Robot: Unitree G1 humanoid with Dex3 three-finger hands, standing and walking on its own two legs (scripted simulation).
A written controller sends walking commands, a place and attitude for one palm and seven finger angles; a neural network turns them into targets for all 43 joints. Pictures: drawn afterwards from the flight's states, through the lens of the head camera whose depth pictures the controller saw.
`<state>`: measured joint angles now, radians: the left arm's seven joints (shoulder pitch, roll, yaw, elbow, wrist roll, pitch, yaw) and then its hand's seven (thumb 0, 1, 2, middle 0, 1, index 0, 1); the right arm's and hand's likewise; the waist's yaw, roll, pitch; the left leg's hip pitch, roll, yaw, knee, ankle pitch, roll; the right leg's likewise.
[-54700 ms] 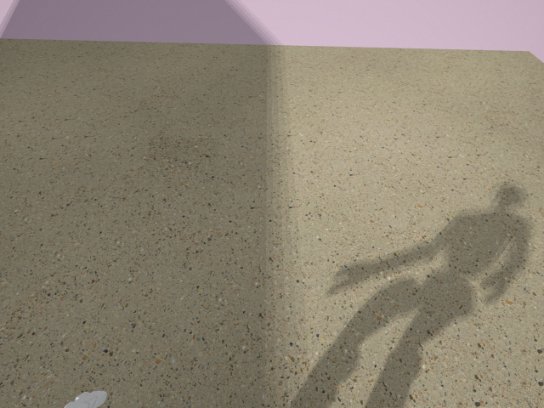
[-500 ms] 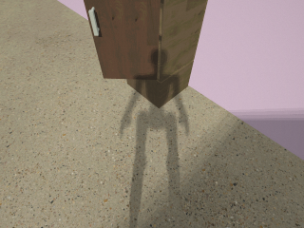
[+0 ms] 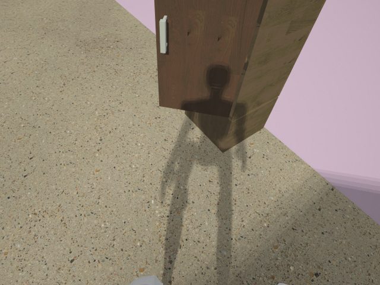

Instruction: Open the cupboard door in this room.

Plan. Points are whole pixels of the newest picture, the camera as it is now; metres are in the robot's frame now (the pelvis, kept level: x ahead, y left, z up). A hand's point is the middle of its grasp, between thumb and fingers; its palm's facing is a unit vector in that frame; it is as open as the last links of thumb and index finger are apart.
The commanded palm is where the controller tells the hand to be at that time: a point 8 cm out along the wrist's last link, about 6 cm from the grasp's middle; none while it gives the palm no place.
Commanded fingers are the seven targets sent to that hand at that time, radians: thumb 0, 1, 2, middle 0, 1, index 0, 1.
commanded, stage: take the last steps up to it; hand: left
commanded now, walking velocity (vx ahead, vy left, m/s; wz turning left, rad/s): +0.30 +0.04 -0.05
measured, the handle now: (164, 34) +0.97 +0.20 +0.00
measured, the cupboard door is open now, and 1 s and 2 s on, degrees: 44 44 44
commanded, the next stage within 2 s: come to a stop and stand still in 0.88 s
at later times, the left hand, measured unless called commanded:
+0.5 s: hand (144, 197) +0.34 +0.15 -0.14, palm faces -0.12 -0.98 -0.18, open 7.4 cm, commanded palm none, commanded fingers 0.00 0.90 0.90 -0.20 -0.30 -0.20 -0.30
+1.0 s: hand (116, 201) +0.33 +0.23 -0.17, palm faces +0.03 -0.98 -0.17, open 7.3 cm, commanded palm none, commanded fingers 0.00 0.90 0.90 -0.20 -0.30 -0.20 -0.30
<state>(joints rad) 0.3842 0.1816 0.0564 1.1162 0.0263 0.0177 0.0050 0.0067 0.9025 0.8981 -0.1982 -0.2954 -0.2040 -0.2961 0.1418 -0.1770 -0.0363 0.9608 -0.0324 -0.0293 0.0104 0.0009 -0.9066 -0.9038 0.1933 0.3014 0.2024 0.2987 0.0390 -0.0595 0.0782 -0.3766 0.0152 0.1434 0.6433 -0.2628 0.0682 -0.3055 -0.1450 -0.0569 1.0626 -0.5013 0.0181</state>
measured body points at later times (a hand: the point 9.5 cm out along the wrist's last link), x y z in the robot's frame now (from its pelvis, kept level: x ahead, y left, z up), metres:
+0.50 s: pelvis +0.17 +0.00 +0.00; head +0.21 -0.01 +0.45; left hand +0.35 +0.20 -0.13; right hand +0.04 -0.19 -0.14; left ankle +0.05 +0.08 -0.71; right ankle +0.22 -0.10 -0.72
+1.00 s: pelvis +0.35 +0.05 +0.01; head +0.37 +0.07 +0.46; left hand +0.33 +0.29 -0.15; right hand +0.44 -0.19 -0.12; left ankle +0.39 +0.13 -0.72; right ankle +0.29 -0.08 -0.65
